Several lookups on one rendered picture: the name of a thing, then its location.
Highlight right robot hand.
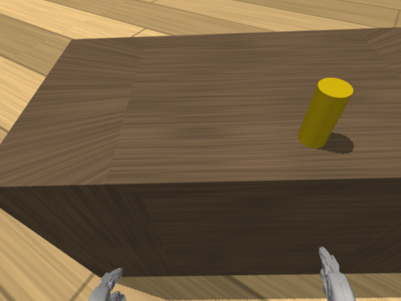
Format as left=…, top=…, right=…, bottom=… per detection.
left=319, top=246, right=356, bottom=301

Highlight can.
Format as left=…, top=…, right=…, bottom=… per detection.
left=298, top=78, right=353, bottom=149

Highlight left robot hand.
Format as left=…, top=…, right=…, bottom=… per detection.
left=88, top=268, right=126, bottom=301

